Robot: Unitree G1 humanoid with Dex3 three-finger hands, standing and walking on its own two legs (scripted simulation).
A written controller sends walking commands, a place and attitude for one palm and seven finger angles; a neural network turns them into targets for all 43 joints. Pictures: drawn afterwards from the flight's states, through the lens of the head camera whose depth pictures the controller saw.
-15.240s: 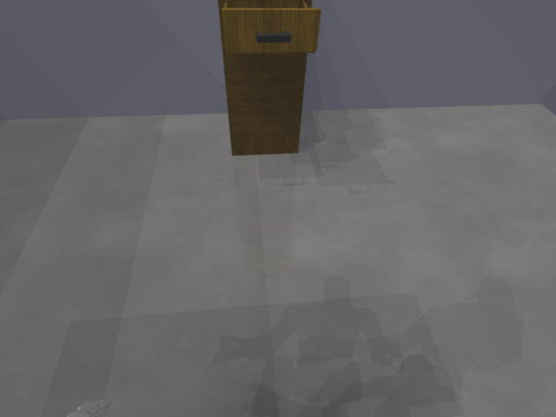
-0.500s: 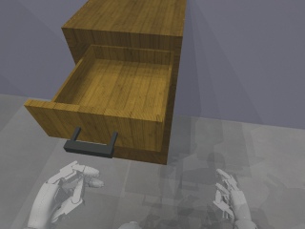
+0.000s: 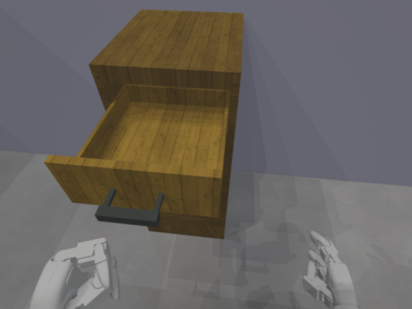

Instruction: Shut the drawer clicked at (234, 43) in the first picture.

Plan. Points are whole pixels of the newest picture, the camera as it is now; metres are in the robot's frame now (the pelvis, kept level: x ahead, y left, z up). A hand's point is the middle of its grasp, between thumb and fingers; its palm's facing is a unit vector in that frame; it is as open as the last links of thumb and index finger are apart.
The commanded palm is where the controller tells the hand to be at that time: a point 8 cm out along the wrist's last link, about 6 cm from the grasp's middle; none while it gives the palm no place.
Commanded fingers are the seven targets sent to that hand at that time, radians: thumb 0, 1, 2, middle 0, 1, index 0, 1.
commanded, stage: raise the hand and make a fist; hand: left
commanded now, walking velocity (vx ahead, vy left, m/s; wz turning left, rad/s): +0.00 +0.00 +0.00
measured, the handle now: (132, 206) +0.30 +0.18 +0.06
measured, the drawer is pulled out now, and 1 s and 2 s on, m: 0.29 0.29 0.29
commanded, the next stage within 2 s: bring the fist close to the handle in 0.70 s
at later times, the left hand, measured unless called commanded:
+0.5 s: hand (99, 278) +0.14 +0.15 +0.15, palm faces +0.00 -1.00 -0.07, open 3.2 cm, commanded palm +0.08 +0.20 +0.16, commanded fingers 0.00 0.90 0.90 -1.40 -1.60 -1.40 -1.60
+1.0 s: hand (110, 277) +0.14 +0.14 +0.13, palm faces +0.02 -1.00 -0.08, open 3.2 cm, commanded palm +0.10 +0.19 +0.14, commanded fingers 0.00 0.90 0.90 -1.40 -1.60 -1.40 -1.60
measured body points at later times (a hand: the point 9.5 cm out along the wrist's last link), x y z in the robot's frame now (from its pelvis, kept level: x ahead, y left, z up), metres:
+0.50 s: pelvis +0.01 +0.00 +0.02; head -0.02 -0.01 +0.47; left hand +0.13 +0.20 +0.15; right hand +0.21 -0.20 -0.02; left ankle +0.00 +0.09 -0.70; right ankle +0.01 -0.08 -0.70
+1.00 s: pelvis +0.00 -0.02 +0.02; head -0.01 -0.04 +0.47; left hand +0.14 +0.20 +0.14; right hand +0.21 -0.23 -0.03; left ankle +0.00 +0.09 -0.70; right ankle +0.01 -0.08 -0.70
